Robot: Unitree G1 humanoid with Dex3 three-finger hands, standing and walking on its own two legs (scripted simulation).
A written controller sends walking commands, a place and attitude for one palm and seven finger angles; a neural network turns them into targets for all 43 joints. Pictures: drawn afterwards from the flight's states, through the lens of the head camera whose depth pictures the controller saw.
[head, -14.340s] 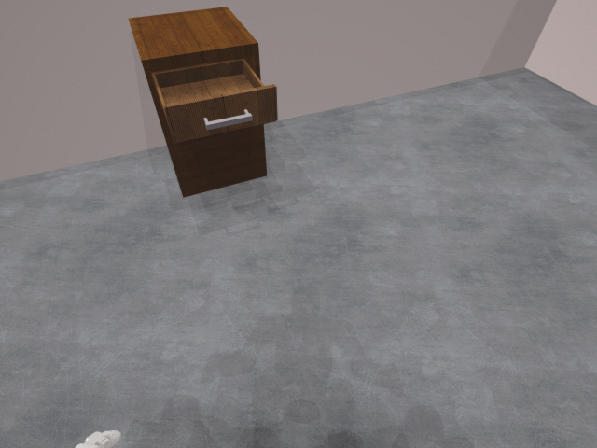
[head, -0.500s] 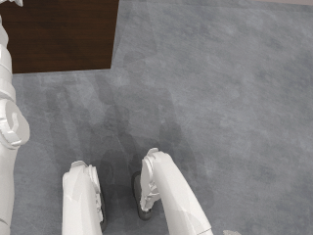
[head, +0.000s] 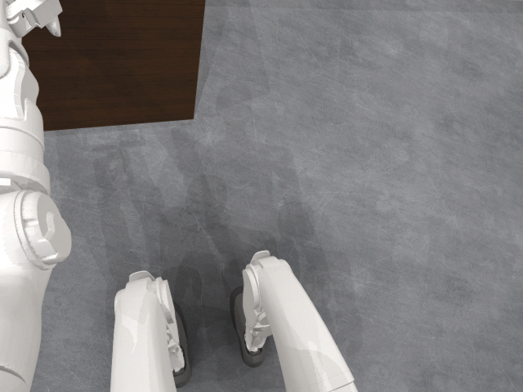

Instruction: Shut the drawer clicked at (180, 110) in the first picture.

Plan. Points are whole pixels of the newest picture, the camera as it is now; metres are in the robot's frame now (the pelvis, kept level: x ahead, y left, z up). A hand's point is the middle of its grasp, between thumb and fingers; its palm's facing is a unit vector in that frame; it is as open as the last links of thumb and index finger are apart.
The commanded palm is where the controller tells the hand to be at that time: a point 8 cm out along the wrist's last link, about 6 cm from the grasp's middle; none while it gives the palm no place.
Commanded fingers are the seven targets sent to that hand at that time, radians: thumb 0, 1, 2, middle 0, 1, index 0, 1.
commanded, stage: pull the fist back off the drawer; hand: left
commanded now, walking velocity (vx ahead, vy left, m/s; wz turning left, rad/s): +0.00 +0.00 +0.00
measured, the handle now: out of the picture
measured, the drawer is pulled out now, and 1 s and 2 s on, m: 0.00 0.00 0.00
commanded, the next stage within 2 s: draw the hand back to the body in 0.16 s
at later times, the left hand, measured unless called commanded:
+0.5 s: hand (9, 30) +0.51 +0.19 +0.10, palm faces +0.08 -0.99 -0.10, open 3.3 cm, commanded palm +0.47 +0.23 +0.12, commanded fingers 0.00 0.90 0.90 -1.40 -1.60 -1.40 -1.60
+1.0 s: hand out of the picture +0.35 +0.24 +0.24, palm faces +0.25 -0.92 -0.30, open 3.3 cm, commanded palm +0.32 +0.28 +0.28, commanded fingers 0.00 0.90 0.90 -1.40 -1.60 -1.40 -1.60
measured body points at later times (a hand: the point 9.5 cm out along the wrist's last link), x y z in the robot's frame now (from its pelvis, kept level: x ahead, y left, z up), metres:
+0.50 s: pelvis +0.05 -0.01 +0.08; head +0.25 +0.02 +0.48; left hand +0.50 +0.25 +0.10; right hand +0.15 -0.25 -0.05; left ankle +0.07 +0.09 -0.49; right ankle +0.08 -0.10 -0.49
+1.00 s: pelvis +0.09 +0.01 +0.21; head +0.12 +0.01 +0.66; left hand +0.33 +0.29 +0.26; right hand +0.27 -0.21 +0.12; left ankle +0.07 +0.09 -0.49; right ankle +0.08 -0.10 -0.49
